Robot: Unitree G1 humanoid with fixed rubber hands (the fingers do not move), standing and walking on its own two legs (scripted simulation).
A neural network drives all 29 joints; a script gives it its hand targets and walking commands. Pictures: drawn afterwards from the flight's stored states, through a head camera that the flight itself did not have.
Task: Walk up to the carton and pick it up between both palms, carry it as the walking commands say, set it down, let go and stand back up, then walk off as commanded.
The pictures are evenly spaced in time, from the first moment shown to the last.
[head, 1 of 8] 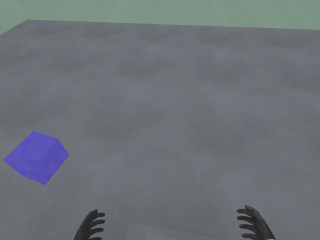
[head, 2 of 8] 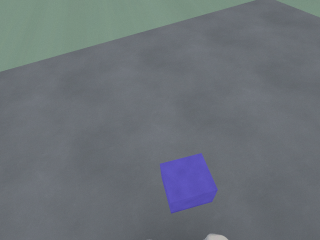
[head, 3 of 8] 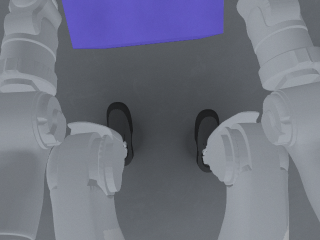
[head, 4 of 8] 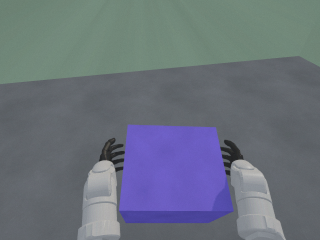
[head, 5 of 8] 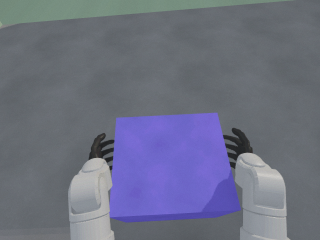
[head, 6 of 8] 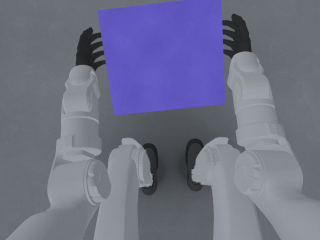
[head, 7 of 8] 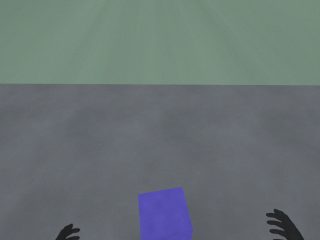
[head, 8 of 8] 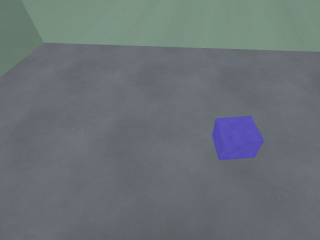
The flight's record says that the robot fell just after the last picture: no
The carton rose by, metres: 0.67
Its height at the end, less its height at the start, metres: +0.00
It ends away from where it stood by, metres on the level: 0.70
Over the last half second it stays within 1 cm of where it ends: yes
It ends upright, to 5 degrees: yes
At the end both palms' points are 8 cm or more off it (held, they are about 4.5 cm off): yes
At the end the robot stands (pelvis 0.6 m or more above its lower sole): yes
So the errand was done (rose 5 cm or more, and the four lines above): yes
